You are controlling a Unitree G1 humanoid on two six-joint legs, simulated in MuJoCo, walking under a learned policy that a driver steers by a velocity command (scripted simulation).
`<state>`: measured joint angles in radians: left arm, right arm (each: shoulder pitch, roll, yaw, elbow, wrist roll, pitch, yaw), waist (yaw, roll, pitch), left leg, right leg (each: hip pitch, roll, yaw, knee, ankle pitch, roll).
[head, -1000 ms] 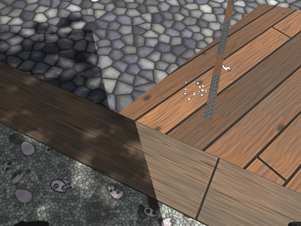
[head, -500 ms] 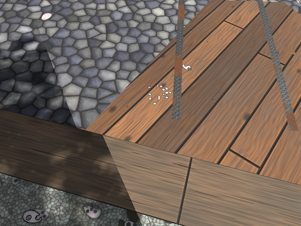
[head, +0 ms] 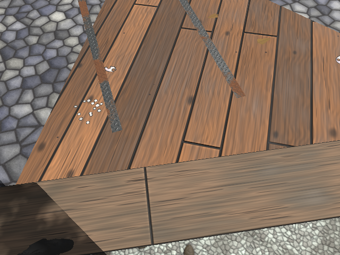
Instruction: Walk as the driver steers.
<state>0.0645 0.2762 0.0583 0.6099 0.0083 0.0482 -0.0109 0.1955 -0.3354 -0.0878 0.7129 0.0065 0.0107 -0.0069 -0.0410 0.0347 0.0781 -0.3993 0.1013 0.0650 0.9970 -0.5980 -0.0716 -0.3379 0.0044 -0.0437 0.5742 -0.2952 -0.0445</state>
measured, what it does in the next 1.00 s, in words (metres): walks ahead, turning left: left foot, then right foot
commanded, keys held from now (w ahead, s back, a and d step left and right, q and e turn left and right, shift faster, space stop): w+q+shift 0.62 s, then w+shift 0.08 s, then w+e+shift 0.30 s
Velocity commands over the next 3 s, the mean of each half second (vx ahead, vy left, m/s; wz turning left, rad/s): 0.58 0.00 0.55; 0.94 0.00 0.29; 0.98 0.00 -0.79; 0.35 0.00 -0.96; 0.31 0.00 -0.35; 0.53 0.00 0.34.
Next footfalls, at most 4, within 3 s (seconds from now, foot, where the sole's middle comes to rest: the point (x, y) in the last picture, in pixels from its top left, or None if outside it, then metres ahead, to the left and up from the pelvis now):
0.56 left None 0.28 0.24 -0.77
1.00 right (90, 195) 0.67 0.37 -0.77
1.48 left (24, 152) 1.00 0.78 -0.92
1.82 right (74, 107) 1.28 0.56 -0.92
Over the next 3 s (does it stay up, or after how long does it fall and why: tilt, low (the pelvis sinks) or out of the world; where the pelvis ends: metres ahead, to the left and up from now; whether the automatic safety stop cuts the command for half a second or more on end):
stays up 1.50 0.49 -0.16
